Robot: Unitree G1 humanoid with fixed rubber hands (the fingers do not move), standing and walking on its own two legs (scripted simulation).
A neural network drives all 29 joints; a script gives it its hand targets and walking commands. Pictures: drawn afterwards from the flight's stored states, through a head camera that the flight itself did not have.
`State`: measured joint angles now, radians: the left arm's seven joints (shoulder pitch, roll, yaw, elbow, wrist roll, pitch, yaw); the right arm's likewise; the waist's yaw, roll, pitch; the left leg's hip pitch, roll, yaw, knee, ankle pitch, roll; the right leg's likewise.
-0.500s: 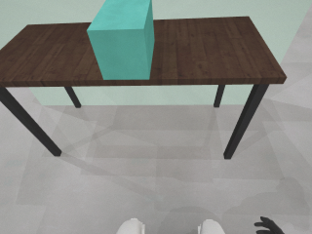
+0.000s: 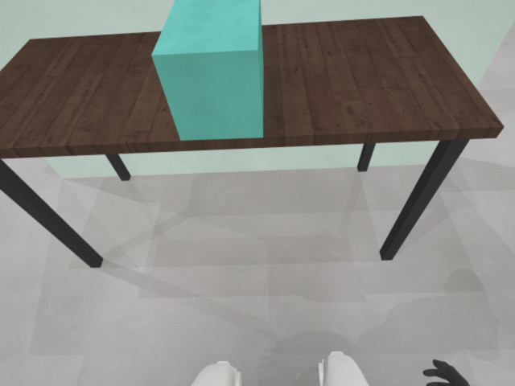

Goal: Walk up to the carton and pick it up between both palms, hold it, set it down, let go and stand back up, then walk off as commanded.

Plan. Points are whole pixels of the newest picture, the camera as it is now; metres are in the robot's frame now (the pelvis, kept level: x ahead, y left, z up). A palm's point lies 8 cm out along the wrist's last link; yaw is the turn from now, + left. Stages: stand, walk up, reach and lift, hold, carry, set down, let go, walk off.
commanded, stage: walk up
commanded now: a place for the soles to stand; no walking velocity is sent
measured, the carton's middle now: (220, 61) +0.75 +0.07 +0.10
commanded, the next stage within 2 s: none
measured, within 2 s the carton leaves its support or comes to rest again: neither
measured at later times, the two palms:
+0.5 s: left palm out of the picture +0.08 +0.36 -0.09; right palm out of the picture +0.10 -0.29 -0.09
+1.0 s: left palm out of the picture +0.08 +0.36 -0.08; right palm out of the picture +0.06 -0.29 -0.10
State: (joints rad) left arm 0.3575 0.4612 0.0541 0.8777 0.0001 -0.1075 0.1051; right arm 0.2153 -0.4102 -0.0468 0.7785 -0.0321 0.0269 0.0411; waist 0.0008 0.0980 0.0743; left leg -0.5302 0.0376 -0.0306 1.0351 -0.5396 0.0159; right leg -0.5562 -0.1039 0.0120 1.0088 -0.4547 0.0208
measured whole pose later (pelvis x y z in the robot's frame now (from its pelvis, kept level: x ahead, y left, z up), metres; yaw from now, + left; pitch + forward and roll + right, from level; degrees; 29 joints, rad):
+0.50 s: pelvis +0.02 +0.03 +0.01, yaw -1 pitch +0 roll -1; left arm 0.29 0.44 0.05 0.88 0.00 -0.07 0.10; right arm 0.20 -0.41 -0.05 0.88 -0.03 -0.01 0.02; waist 0.00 0.02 0.08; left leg -0.50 0.02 0.01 1.04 -0.55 0.03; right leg -0.53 -0.07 0.03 0.99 -0.50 0.04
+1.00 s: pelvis +0.01 +0.03 +0.01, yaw -1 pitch -3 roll -1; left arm 0.27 0.43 0.05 0.88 0.00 -0.06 0.06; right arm 0.23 -0.41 -0.05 0.94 -0.03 -0.03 0.04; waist 0.00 0.03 0.08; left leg -0.45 0.01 0.02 1.01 -0.55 0.03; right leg -0.57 -0.06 0.03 1.20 -0.61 0.00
